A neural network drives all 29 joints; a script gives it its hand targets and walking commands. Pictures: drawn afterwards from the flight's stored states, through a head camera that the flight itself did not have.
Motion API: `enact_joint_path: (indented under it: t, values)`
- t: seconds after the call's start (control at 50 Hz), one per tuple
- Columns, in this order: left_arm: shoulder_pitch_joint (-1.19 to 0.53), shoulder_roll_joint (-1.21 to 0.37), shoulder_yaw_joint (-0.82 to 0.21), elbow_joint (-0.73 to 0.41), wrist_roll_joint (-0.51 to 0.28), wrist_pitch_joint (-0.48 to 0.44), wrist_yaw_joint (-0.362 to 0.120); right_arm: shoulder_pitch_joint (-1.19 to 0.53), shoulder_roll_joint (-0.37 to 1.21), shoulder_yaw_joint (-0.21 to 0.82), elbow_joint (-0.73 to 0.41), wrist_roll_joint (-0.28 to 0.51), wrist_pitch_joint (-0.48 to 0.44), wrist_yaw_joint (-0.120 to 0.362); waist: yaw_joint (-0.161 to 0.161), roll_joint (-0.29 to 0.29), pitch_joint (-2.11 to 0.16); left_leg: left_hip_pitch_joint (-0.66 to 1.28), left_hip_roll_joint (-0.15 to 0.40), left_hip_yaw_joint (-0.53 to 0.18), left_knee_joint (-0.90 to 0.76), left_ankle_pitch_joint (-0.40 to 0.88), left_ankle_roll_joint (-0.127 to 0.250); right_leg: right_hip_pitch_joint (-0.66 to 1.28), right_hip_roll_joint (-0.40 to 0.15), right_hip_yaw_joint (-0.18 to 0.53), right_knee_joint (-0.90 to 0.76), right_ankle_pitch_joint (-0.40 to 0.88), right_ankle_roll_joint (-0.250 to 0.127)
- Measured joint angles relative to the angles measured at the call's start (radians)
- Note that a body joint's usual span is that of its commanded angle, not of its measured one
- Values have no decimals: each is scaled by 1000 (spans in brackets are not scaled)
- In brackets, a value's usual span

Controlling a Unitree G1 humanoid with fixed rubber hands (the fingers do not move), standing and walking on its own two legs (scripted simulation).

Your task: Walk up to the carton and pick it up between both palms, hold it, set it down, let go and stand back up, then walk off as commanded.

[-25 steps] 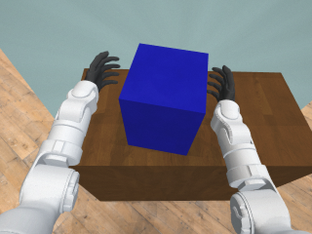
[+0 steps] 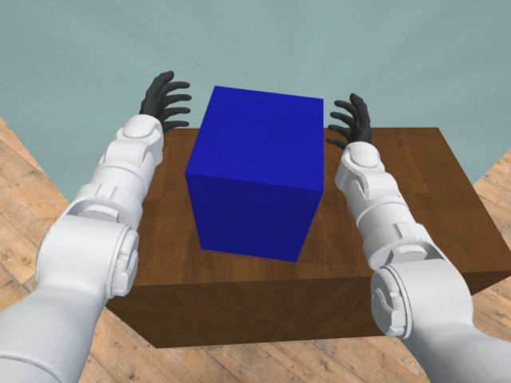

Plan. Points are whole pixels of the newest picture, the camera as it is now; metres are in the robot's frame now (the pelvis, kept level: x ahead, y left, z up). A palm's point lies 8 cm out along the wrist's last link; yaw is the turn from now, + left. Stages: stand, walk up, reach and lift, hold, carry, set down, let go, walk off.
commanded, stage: reach and lift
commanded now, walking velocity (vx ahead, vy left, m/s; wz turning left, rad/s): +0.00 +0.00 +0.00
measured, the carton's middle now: (257, 179) +0.47 -0.03 +0.00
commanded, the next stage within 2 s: none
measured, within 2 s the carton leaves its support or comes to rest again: neither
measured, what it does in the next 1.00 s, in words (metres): stands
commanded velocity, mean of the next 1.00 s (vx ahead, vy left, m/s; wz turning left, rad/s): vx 0.00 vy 0.00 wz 0.00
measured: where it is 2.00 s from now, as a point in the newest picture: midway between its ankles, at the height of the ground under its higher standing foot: outside the picture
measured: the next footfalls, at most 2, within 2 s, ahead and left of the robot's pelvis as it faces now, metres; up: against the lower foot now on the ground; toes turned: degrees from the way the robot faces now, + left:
none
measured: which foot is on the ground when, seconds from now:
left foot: down 0.00-1.00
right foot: down 0.00-1.00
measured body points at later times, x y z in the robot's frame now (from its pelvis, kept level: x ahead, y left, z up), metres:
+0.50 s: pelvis +0.00 +0.01 -0.01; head +0.09 +0.02 +0.43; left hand +0.48 +0.13 +0.04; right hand +0.43 -0.18 +0.04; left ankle -0.02 +0.13 -0.75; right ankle -0.01 -0.13 -0.75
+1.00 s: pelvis +0.00 +0.01 -0.01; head +0.11 +0.03 +0.43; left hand +0.49 +0.12 +0.03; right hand +0.43 -0.17 +0.03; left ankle -0.02 +0.13 -0.75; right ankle -0.01 -0.13 -0.74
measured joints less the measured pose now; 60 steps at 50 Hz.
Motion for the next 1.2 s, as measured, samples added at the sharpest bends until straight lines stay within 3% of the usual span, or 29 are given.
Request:
enact_joint_path:
  t: [0.2, 0.48, 0.62, 0.72, 0.82, 0.9, 1.2]
  values:
    - [39, -29, 0, 108, 9, -139, 0, 3, 0, -21, 93, -6, -76, 29, -2, 0, 1, -29, 0, 0, 17, -5, 0, -25, 0, 0, 7, -1, -1]
    - [83, -65, 0, 142, 91, -305, 7, 43, 45, -118, 151, -121, -215, 76, -2, -1, -16, -182, 0, 0, 100, -31, 1, -173, 3, 0, 78, -20, -1]
    - [83, -70, 21, 142, 143, -346, 9, 53, 53, -157, 152, -169, -268, 89, -2, -1, -26, -217, 0, 0, 119, -43, 3, -207, 3, 0, 94, -30, 0]
    - [83, -101, 112, 144, 233, -359, 11, 57, 78, -236, 153, -255, -297, 101, -2, -1, -31, -217, 0, 0, 119, -47, 4, -207, 3, 0, 95, -34, 0]
    - [85, -132, 316, 147, 409, -386, -8, 62, 129, -426, 152, -454, -369, 123, -2, -1, -32, -218, 0, 0, 111, -45, 6, -207, 2, -2, 87, -28, 3]
    - [85, -150, 407, 147, 476, -406, -8, 62, 152, -527, 152, -556, -416, 137, -2, -1, -32, -218, 0, 0, 90, -30, 6, -207, 2, -4, 65, -10, 3]
    - [84, -158, 457, 147, 498, -437, 0, 75, 179, -562, 102, -609, -429, 155, 0, -3, -33, -218, 0, 0, 38, 4, 6, -207, -1, -11, 15, 15, 3]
